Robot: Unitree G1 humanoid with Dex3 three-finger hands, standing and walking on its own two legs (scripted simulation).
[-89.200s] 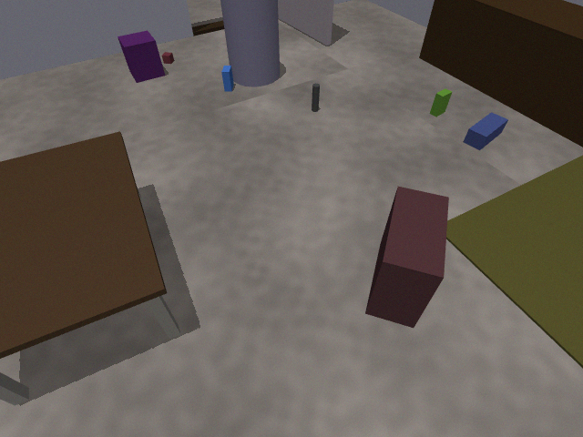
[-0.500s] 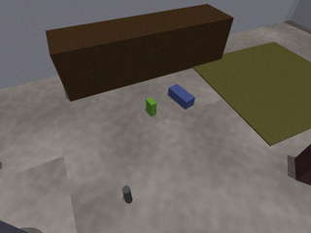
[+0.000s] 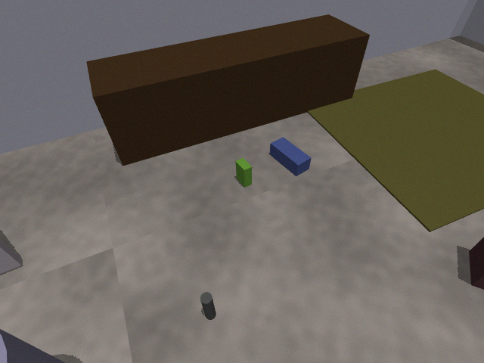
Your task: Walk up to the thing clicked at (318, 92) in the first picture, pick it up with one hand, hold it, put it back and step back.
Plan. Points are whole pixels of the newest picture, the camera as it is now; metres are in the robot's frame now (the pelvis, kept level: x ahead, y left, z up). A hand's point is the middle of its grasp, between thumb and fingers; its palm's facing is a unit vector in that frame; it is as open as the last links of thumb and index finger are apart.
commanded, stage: stand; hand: left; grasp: from the side
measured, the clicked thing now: (208, 306) +0.47 +0.18 -0.69
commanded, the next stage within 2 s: step back in 1.28 s
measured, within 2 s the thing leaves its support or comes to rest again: neither
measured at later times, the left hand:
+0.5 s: hand out of the picture +0.07 +0.23 -0.16, palm faces -0.02 -0.94 -0.33, open 7.4 cm
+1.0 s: hand out of the picture +0.11 +0.24 -0.15, palm faces -0.01 -0.94 -0.34, open 7.4 cm
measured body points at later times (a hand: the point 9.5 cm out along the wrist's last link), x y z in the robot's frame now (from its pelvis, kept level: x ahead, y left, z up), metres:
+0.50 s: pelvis +0.01 -0.01 +0.00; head +0.02 -0.02 +0.45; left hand +0.07 +0.28 -0.13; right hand +0.07 -0.30 -0.14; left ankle +0.03 +0.11 -0.74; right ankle +0.03 -0.13 -0.74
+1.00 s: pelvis +0.03 -0.01 +0.00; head +0.03 -0.02 +0.45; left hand +0.11 +0.28 -0.13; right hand +0.10 -0.31 -0.13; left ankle +0.03 +0.11 -0.74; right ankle +0.03 -0.13 -0.74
